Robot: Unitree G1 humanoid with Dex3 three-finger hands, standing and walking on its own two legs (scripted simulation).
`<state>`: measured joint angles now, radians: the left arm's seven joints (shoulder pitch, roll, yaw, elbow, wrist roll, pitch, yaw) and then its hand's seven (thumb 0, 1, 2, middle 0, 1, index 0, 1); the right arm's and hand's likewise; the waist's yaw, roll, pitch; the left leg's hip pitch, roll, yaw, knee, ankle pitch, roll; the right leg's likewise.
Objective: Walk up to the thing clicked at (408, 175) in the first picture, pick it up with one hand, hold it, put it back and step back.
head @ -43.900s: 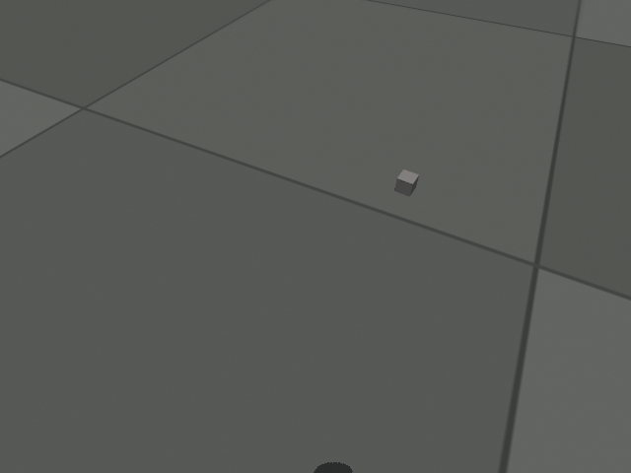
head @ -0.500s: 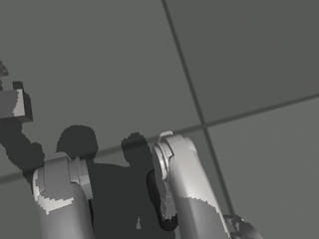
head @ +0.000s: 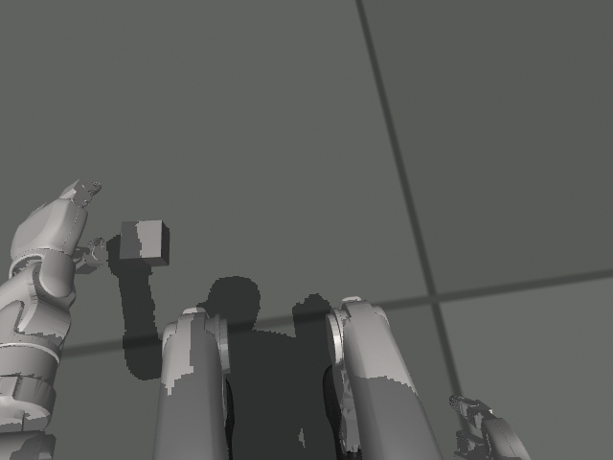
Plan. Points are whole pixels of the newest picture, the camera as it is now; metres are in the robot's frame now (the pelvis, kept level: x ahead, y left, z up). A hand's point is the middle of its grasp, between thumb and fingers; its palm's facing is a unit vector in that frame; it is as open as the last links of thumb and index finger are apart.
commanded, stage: home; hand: left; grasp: from above
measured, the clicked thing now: (146, 244) +0.49 +0.28 -0.40
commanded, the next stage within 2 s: none
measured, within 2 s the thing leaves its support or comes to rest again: neither
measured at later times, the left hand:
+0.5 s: hand (23, 349) +0.26 +0.22 +0.09, palm faces +0.07 -0.94 -0.32, open 7.4 cm
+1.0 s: hand out of the picture +0.21 +0.20 +0.23, palm faces +0.17 -0.96 -0.20, open 7.4 cm
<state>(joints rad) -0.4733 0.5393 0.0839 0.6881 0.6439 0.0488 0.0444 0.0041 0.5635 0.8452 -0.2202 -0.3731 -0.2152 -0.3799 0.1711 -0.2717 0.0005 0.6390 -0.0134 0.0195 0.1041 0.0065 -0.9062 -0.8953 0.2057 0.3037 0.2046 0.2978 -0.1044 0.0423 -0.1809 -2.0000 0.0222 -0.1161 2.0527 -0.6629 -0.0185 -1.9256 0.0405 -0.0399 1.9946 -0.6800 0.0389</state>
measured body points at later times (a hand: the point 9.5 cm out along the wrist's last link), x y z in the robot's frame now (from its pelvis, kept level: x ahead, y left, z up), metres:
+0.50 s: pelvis +0.03 +0.00 +0.18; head +0.13 +0.03 +0.62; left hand +0.26 +0.27 +0.12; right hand +0.24 -0.21 +0.10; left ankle +0.08 +0.13 -0.41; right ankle +0.09 -0.13 -0.41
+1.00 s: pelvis +0.08 +0.00 +0.27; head +0.08 +0.01 +0.72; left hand +0.20 +0.25 +0.25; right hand +0.26 -0.22 +0.21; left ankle +0.08 +0.13 -0.41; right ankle +0.09 -0.13 -0.41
